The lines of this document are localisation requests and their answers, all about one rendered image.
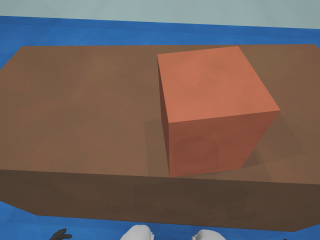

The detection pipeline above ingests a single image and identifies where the pedestal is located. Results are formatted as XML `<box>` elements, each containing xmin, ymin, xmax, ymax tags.
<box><xmin>0</xmin><ymin>44</ymin><xmax>320</xmax><ymax>232</ymax></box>

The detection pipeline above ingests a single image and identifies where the left robot hand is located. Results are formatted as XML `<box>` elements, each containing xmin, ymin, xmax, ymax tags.
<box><xmin>50</xmin><ymin>228</ymin><xmax>72</xmax><ymax>240</ymax></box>

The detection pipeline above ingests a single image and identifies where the carton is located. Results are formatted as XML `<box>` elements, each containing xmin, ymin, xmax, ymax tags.
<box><xmin>157</xmin><ymin>46</ymin><xmax>281</xmax><ymax>178</ymax></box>

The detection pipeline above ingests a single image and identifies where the robot left thigh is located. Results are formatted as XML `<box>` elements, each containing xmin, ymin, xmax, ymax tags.
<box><xmin>120</xmin><ymin>225</ymin><xmax>154</xmax><ymax>240</ymax></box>

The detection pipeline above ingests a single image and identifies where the robot right thigh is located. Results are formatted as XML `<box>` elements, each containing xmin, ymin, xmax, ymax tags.
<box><xmin>191</xmin><ymin>229</ymin><xmax>226</xmax><ymax>240</ymax></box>

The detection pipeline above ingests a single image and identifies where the robot thigh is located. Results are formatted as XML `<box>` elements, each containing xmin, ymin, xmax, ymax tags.
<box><xmin>191</xmin><ymin>229</ymin><xmax>226</xmax><ymax>240</ymax></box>
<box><xmin>120</xmin><ymin>225</ymin><xmax>154</xmax><ymax>240</ymax></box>

